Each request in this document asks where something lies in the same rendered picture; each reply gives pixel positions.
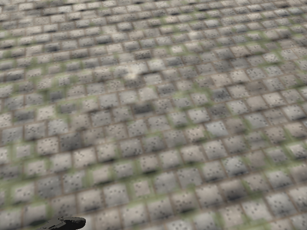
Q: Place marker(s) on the robot left hand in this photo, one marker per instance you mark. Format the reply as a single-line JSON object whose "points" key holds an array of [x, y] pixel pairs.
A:
{"points": [[61, 223]]}

